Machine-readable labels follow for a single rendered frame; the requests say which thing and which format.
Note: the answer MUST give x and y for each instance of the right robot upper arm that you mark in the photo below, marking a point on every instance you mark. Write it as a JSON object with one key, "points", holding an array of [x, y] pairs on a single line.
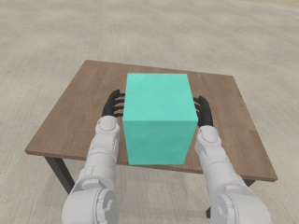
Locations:
{"points": [[233, 208]]}

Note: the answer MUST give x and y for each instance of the right robot hand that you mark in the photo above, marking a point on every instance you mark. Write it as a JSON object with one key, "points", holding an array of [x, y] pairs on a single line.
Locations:
{"points": [[204, 116]]}

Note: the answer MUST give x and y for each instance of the table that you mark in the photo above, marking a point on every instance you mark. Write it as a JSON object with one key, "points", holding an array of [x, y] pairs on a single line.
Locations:
{"points": [[69, 128]]}

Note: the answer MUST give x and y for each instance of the carton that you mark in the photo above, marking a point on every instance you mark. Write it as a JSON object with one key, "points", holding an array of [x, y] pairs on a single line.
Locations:
{"points": [[159, 118]]}

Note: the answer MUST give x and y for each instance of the robot left forearm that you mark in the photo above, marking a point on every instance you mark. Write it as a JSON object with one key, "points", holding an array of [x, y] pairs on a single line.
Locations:
{"points": [[100, 165]]}

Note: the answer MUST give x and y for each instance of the left robot hand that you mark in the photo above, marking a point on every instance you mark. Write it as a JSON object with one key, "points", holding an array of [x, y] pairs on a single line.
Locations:
{"points": [[110, 107]]}

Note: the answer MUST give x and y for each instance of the robot right forearm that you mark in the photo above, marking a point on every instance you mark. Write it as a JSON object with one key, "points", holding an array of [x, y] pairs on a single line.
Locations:
{"points": [[219, 172]]}

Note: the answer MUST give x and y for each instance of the left robot upper arm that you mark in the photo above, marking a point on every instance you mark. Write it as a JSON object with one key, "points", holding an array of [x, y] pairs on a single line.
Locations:
{"points": [[91, 206]]}

